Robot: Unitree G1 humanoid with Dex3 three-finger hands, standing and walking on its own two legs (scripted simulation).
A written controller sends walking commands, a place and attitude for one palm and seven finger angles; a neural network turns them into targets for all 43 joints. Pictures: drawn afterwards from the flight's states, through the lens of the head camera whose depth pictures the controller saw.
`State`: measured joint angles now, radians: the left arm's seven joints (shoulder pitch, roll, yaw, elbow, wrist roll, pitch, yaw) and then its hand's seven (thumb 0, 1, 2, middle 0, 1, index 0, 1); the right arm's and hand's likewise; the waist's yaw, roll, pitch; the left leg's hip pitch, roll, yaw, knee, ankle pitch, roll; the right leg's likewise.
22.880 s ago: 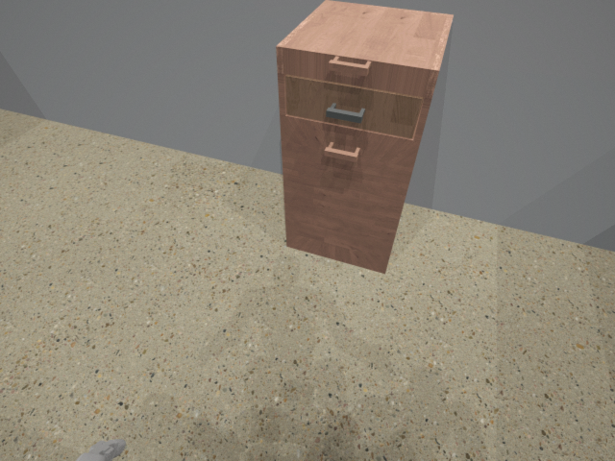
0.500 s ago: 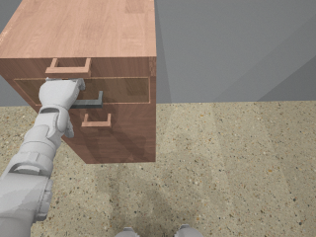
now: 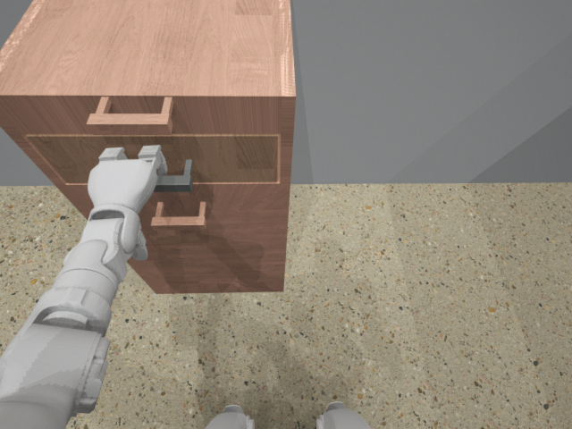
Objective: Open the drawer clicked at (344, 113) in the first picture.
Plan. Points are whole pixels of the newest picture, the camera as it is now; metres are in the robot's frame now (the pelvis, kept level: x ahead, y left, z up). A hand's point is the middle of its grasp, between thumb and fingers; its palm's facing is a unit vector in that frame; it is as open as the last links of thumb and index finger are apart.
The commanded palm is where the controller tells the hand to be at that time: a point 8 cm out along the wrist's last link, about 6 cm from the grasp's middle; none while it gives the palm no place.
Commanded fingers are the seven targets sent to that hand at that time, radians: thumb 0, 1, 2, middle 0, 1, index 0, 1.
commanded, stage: lower the fingers behind the handle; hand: left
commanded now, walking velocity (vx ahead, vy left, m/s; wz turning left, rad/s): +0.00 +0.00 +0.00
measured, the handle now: (161, 174) +0.51 +0.20 -0.01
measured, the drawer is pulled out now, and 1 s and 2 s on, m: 0.00 0.00 0.02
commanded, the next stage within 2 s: close the thumb around the handle in 0.74 s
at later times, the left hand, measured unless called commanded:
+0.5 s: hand (143, 209) +0.46 +0.23 -0.03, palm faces -0.07 -0.01 -1.00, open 13.8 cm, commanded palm +0.44 +0.21 +0.03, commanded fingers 0.00 -0.50 0.30 -0.30 -1.20 -0.30 -1.20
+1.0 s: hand (143, 208) +0.46 +0.23 -0.03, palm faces -0.07 -0.01 -1.00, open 13.2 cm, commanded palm +0.44 +0.21 +0.03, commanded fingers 0.00 0.00 0.52 -0.34 -1.25 -0.34 -1.25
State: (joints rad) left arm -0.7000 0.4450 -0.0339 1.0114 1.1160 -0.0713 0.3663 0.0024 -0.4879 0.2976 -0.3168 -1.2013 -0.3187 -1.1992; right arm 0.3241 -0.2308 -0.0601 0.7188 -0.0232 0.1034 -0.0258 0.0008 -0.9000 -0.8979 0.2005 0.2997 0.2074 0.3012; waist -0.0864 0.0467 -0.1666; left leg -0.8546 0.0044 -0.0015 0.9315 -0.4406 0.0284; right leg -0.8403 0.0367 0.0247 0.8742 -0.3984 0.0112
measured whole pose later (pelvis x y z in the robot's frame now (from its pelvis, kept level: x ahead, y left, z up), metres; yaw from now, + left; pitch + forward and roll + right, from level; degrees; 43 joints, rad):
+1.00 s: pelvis +0.00 -0.01 -0.02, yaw +0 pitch +24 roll -2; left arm -0.72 0.48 0.00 1.03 1.12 -0.09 0.39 0.00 -0.38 0.34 -0.32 -1.20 -0.33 -1.21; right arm 0.31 -0.24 -0.06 0.73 -0.03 0.08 -0.04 0.00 -0.90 -0.90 0.20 0.30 0.21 0.30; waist -0.10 0.05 -0.18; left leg -0.97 0.01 -0.02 1.03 -0.47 0.01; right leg -0.96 0.05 0.01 0.98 -0.44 -0.01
